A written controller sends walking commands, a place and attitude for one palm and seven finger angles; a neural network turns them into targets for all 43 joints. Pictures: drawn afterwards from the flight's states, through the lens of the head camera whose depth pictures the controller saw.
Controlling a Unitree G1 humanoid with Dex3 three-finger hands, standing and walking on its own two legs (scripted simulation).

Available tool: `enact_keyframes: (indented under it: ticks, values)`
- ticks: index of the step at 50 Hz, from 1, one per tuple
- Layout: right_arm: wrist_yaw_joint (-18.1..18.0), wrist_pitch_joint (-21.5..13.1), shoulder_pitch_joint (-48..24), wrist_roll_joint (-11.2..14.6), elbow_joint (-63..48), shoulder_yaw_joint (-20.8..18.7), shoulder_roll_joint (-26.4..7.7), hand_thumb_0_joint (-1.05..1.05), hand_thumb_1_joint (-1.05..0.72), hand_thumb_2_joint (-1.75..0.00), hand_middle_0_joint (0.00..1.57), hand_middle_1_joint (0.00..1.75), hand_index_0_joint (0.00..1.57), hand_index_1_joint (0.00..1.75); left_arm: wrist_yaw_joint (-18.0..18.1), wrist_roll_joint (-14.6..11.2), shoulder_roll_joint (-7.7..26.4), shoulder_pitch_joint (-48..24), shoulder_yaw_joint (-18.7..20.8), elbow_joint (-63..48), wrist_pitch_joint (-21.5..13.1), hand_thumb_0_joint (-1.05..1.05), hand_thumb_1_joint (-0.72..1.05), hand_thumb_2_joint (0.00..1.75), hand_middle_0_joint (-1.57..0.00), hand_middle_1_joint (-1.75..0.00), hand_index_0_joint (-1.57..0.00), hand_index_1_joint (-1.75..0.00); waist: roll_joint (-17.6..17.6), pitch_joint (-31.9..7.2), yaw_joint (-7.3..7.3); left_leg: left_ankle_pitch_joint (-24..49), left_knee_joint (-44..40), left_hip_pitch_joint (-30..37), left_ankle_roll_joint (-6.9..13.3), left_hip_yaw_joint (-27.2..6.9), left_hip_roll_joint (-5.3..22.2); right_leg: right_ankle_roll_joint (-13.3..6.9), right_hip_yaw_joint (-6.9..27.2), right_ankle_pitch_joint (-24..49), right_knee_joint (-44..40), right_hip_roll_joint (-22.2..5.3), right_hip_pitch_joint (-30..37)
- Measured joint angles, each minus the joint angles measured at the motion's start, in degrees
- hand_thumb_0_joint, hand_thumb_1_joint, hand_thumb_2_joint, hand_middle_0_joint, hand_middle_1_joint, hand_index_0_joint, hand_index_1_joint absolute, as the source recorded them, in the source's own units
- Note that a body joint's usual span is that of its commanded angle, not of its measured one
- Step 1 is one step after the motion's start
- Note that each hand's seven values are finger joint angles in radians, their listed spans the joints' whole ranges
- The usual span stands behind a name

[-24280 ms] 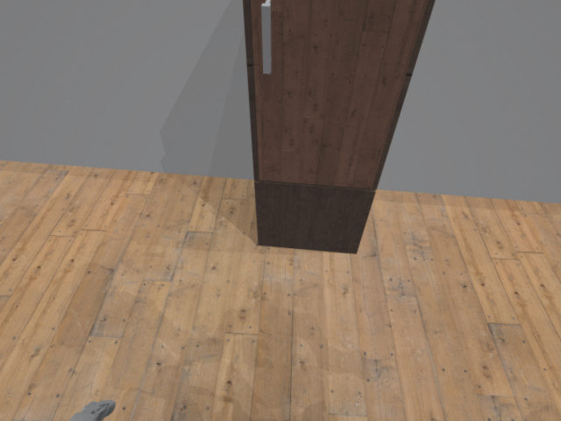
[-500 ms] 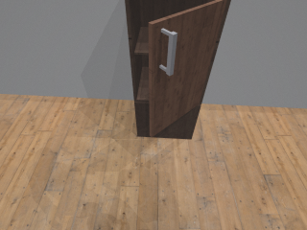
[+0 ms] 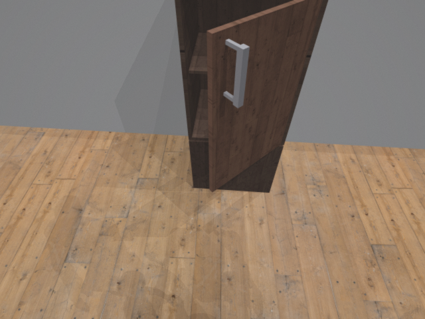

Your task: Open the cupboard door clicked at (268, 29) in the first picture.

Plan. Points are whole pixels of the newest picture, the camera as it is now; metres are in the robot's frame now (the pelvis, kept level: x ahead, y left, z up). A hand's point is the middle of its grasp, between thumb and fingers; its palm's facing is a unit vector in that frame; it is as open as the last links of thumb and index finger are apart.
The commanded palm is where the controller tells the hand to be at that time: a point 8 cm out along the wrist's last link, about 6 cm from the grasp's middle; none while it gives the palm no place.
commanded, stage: look to check the result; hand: left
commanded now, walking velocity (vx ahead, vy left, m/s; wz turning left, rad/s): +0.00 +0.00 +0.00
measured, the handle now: (234, 74) +0.61 -0.01 +0.14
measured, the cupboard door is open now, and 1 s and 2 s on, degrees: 44 44 44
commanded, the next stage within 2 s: walk to a spot facing it in 0.14 s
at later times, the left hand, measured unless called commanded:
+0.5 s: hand out of the picture +0.02 +0.17 -0.18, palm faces +0.01 -0.98 -0.20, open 7.4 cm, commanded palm none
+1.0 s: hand out of the picture +0.10 +0.13 -0.16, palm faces -0.24 -0.93 -0.29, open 7.4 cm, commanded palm none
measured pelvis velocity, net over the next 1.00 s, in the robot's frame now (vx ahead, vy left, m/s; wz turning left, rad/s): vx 0.00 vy -0.05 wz -0.35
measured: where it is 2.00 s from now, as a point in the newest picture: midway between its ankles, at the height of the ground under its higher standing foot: outside the picture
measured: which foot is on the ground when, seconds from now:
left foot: down 0.00-0.74, up 0.76-1.00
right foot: down 0.00-1.00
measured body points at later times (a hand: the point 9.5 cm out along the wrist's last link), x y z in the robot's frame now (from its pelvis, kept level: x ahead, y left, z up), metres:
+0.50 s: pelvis +0.01 +0.00 +0.00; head +0.04 -0.01 +0.44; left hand +0.02 +0.22 -0.16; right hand +0.01 -0.23 -0.17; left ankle +0.01 +0.11 -0.74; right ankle -0.01 -0.12 -0.74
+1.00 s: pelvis +0.00 -0.05 +0.00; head +0.06 -0.10 +0.45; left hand +0.11 +0.18 -0.14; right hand +0.03 -0.33 -0.16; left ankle +0.03 +0.12 -0.65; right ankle -0.02 -0.10 -0.74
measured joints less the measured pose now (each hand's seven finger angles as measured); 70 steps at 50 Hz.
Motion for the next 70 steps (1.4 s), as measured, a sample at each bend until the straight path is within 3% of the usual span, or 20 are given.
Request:
enact_keyframes:
  ticks: [17, 29, 35, 37, 40, 43, 46, 54, 63, 67, 68, 69, 70]
  values:
    - [-0.36, 0.03, -1.23, 0.03, 0.18, -0.08, -0.85, 0.01, -0.91, -0.9, 0.2, 0.3, 0.19, 0.3, -0.06, 0.02, 0.63, -0.72, 0.25, -0.4, -0.1, 0.0, 0.9, 0.9, -0.2, -0.29, -0.2, -0.3, -0.2, -0.26, 0.32, -0.75, -0.88, 1.61, -0.31, 0.43, 0.5, -0.26, 0.45, -0.41, -1.09, 0.49, 1.47]
    - [-0.69, 1.52, -3.22, -0.25, -4.95, -2.25, -1.54, 0.01, -0.91, -0.9, 0.2, 0.3, 0.2, 0.3, -1.47, 0.65, 2.8, -2.12, 2.99, -4.48, 3.0, 0.0, 0.9, 0.9, -0.2, -0.29, -0.2, -0.3, -0.87, 1.87, 0.59, -4.51, 5.58, -2.11, -0.54, 5.92, 2.82, -0.66, 5.87, -2.74, 7.33, 2.62, -5.43]
    - [-0.64, 1.3, -3.45, -0.85, -7.45, -2.98, -3.11, 0.01, -0.9, -0.9, 0.2, 0.3, 0.2, 0.3, -2.18, 0.85, 4.28, -3.84, 3.97, -7.5, 3.66, 0.01, 0.9, 0.9, -0.2, -0.29, -0.19, -0.3, 0.03, 3.34, 1.2, -6.02, 7.68, -2.1, -1.54, 9.7, 4.68, -0.23, 2.58, -10.49, 18.25, 1.9, -9.7]
    - [-0.49, 1.64, -3.32, -0.67, -8.08, -3.19, -3.9, 0.01, -0.9, -0.9, 0.2, 0.3, 0.2, 0.3, -2.38, 0.94, 4.52, -3.84, 4.06, -8.76, 2.86, 0.01, 0.91, 0.9, -0.2, -0.29, -0.19, -0.3, 1.08, 3.21, 1.31, -7.47, 10.46, -3.18, -2.46, 10.28, 5.93, -0.93, 1.83, -4.93, 13.19, 2.02, -7.94]
    - [-0.17, 3.15, -4.85, -0.07, -8.12, -3.79, -4.63, 0.01, -0.9, -0.9, 0.2, 0.3, 0.2, 0.3, -1.63, 0.99, 4.5, -4.3, 3.94, -9.68, 1.6, 0.0, 0.91, 0.9, -0.2, -0.29, -0.19, -0.3, 1.85, 3.79, 1.14, -15.69, 26.06, -8.99, -2.82, 5.83, 4.84, -4.2, 1.95, -5.43, 12.88, 3.44, -7.92]
    - [0.32, 3.81, -6.85, 0.06, -8.72, -4.05, -4.7, 0.01, -0.91, -0.9, 0.2, 0.3, 0.2, 0.3, -0.82, 0.72, 4.35, -3.85, 3.93, -10.23, 1.61, 0.0, 0.9, 0.9, -0.2, -0.29, -0.2, -0.3, 0.71, 3.96, 1.68, -13.8, 36.97, -13.56, -3.24, 3.52, 3.46, -5.11, 4.0, -3.49, 8.55, 4.32, -6.63]
    - [0.46, 3.62, -8.77, 0.18, -10.25, -4.06, -4.76, 0.01, -0.91, -0.9, 0.2, 0.3, 0.19, 0.3, -0.5, 0.51, 3.84, -3.02, 3.54, -10.31, 1.45, 0.0, 0.9, 0.9, -0.2, -0.29, -0.2, -0.3, -0.11, 4.0, 1.78, -10.9, 39.47, -15.82, -3.92, 2.04, 3.25, -5.38, 6.38, -0.64, 4.25, 5.23, -5.44]
    - [-0.06, 3.71, -12.36, 0.48, -12.52, -3.95, -4.82, 0.01, -0.91, -0.9, 0.2, 0.3, 0.19, 0.3, -0.41, 0.61, 1.93, -1.01, 2.95, -10.81, 1.38, 0.0, 0.9, 0.9, -0.2, -0.3, -0.2, -0.3, -0.22, 3.64, 2.48, -9.35, 37.53, -17.58, -4.73, -1.39, 3.03, -5.3, 11.4, 1.82, 0.38, 7.74, -3.83]
    - [0.19, 3.03, -13.52, 0.95, -14.63, -3.34, -3.12, 0.01, -0.91, -0.9, 0.2, 0.3, 0.19, 0.3, -0.63, 1.31, 3.05, 0.41, 3.32, -11.66, 1.88, 0.0, 0.9, 0.9, -0.2, -0.3, -0.2, -0.3, -2.25, 3.2, 3.6, -12.5, 28.39, -15.43, -4.2, -1.2, 0.92, -3.89, 17.14, 1.35, 1.26, 9.11, -4.08]
    - [0.12, 1.67, -12.41, 1.35, -15.79, -2.64, -2.25, 0.01, -0.91, -0.9, 0.2, 0.3, 0.19, 0.3, -0.61, 1.1, 4.77, 0.4, 3.91, -11.84, 2.57, 0.01, 0.9, 0.9, -0.2, -0.3, -0.2, -0.3, -3.48, 2.47, 3.17, -7.84, 13.61, -9.54, -3.45, -0.99, 0.14, -2.23, 19.6, -0.31, 4.03, 9.67, -5.37]
    - [0.09, 1.1, -11.47, 1.25, -16.35, -2.31, -2.59, 0.01, -0.9, -0.9, 0.2, 0.3, 0.2, 0.3, -0.65, 0.82, 5.01, 0.77, 3.98, -12.13, 2.78, 0.01, 0.9, 0.9, -0.2, -0.3, -0.2, -0.3, -2.6, 1.57, 2.77, -4.93, 7.8, -7.09, -2.47, -1.58, 1.23, -1.78, 19.58, -1.38, 5.96, 10.8, -6.44]
    - [-0.11, 0.47, -10.66, 0.98, -16.63, -2.3, -2.87, 0.01, -0.9, -0.9, 0.2, 0.3, 0.2, 0.3, -0.82, 0.57, 5.39, 0.25, 4.05, -12.08, 2.97, 0.01, 0.9, 0.9, -0.2, -0.3, -0.2, -0.3, -1.94, 1.37, 2.13, -0.88, 6.24, -6.84, -0.38, -1.45, 1.94, -1.15, 17.93, -6.24, 10.31, 10.98, -8.37]
    - [-0.33, 0.34, -10.23, 0.61, -16.46, -2.19, -2.62, 0.01, -0.9, -0.9, 0.2, 0.3, 0.2, 0.3, -0.99, 0.54, 6.19, -0.92, 4.22, -11.89, 3.23, 0.01, 0.9, 0.9, -0.2, -0.3, -0.2, -0.3, -2.69, 2.17, 2.27, -1.37, 7.68, -6.82, 0.36, -0.55, 1.65, -0.19, 15.76, -11.01, 16.24, 9.77, -10.43]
